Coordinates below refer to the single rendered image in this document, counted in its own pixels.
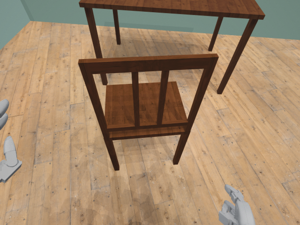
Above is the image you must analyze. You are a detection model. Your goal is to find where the robot right hand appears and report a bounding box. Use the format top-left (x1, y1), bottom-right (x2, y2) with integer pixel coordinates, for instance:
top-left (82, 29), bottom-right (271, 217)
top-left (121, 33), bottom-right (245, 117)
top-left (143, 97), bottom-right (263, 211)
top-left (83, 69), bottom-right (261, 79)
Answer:
top-left (219, 184), bottom-right (255, 225)

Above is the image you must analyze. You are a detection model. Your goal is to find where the robot left hand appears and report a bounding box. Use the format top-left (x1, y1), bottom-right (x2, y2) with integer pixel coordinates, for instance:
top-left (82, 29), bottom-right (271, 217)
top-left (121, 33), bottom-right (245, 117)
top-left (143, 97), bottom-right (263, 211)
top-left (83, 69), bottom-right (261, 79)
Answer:
top-left (0, 99), bottom-right (22, 183)

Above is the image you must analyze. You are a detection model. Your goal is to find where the chair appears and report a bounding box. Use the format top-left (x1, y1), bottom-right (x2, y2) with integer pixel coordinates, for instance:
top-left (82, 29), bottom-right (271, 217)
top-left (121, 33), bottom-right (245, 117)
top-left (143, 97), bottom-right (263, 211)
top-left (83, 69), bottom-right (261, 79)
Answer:
top-left (78, 53), bottom-right (219, 171)

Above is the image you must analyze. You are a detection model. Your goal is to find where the table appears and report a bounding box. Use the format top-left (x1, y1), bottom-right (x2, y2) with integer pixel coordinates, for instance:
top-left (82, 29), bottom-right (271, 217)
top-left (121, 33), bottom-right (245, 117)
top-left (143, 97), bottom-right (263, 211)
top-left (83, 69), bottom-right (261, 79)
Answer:
top-left (79, 0), bottom-right (265, 94)

